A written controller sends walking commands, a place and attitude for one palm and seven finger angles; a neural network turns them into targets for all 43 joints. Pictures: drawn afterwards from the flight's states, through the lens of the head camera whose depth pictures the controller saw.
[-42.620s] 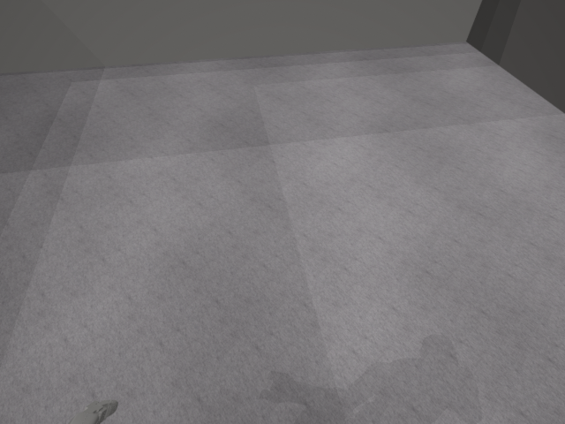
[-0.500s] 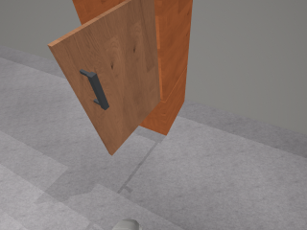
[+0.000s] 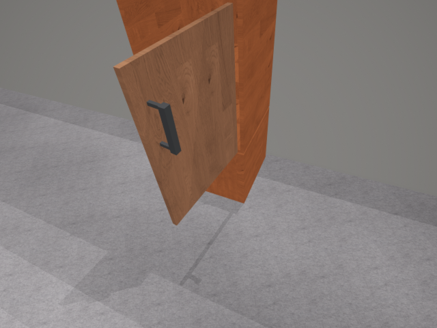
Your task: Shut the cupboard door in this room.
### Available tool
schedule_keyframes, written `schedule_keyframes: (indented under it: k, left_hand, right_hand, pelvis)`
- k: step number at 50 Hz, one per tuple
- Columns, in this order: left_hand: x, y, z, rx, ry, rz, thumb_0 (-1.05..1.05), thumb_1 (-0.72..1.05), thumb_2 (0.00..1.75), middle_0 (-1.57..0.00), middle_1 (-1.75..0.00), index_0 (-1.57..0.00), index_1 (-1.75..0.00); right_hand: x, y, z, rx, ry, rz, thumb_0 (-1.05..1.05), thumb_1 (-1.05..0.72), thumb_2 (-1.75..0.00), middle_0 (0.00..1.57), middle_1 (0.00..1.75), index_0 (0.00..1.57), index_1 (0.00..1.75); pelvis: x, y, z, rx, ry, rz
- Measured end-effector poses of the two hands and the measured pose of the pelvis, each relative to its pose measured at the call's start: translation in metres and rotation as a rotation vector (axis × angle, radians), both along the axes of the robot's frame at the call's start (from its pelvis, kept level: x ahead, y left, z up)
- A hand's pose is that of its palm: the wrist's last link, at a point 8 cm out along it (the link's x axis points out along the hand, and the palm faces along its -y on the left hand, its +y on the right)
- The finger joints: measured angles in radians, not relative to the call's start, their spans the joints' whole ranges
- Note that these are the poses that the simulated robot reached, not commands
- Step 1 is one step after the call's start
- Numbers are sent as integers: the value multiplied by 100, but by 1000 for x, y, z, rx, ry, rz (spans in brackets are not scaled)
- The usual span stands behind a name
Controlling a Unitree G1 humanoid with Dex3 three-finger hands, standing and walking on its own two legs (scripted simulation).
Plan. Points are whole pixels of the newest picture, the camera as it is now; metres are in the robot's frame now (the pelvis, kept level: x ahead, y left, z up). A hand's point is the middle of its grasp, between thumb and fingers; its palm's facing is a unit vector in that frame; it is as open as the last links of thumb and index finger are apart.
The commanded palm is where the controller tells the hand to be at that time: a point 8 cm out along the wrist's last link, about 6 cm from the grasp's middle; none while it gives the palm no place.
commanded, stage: come to a stop and stand still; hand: left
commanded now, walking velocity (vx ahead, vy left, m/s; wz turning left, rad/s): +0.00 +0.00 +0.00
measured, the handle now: (164, 128) +0.54 +0.17 +0.08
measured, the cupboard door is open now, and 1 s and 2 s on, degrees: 81 81 81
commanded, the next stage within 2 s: look again from close up in 0.20 s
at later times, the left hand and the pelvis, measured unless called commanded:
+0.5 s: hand out of the picture +0.01 +0.17 -0.16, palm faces +0.04 -0.98 -0.21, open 7.3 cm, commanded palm none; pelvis +0.02 +0.00 +0.01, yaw +0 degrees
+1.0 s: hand out of the picture +0.04 +0.15 -0.16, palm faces +0.04 -0.98 -0.18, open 7.3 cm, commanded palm none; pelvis +0.05 -0.01 +0.01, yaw +1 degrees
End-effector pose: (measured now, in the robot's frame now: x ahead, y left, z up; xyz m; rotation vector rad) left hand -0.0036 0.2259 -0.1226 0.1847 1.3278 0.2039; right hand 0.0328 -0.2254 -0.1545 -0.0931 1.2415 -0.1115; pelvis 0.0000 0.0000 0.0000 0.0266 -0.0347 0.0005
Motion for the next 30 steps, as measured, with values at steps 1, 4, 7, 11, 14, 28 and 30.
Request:
schedule_keyframes:
  k: [1, 4, 7, 11, 14, 28, 30]
  left_hand:
    - [0, -2, -2, -12, 4, -3, 1, 90, 90, -20, -30, -20, -30]
    - [2, -4, -5, -35, 13, -13, 1, 91, 90, -20, -30, -21, -30]
    - [6, -1, -5, -38, 10, -18, 1, 92, 90, -20, -30, -21, -30]
    - [9, 2, -4, -33, 3, -16, 1, 92, 90, -20, -30, -21, -30]
    - [10, 3, -3, -30, 5, -11, 1, 92, 90, -20, -30, -21, -30]
    - [13, -14, -6, -53, 59, 11, 1, 93, 90, -20, -30, -20, -30]
    - [14, -17, -7, -59, 67, 15, 1, 93, 90, -20, -30, -20, -30]
  right_hand:
    - [-10, 1, 2, -4, 22, -5, 0, -94, -90, 20, 30, 20, 30]
    - [-40, 3, 7, -17, 90, -19, 0, -93, -90, 20, 30, 20, 30]
    - [-63, 5, 10, -23, 155, -30, 0, -92, -90, 20, 30, 20, 30]
    - [-80, 8, 9, -19, 211, -33, 0, -92, -90, 20, 30, 20, 30]
    - [-81, 11, 8, -11, 223, -32, 0, -91, -90, 20, 30, 20, 30]
    - [-23, 19, 9, 15, 137, -5, 0, -91, -90, 20, 30, 20, 30]
    - [-16, 17, 9, 8, 135, 1, 1, -92, -90, 20, 30, 20, 30]
  pelvis:
    - [-1, 1, 1, -2, 1, 0]
    - [-2, 2, 4, -7, 5, -3]
    - [-3, 3, 6, -9, 7, -2]
    - [-2, 5, 6, -8, 8, 2]
    - [0, 5, 7, -9, 12, 5]
    - [23, -3, 9, -16, 27, 9]
    - [27, -4, 9, -17, 27, 10]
